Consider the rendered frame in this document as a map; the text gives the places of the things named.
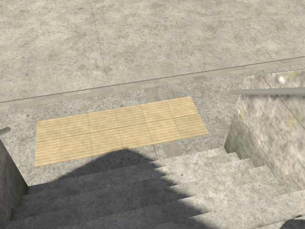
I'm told stairs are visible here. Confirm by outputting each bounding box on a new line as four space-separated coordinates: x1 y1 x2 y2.
0 147 305 229

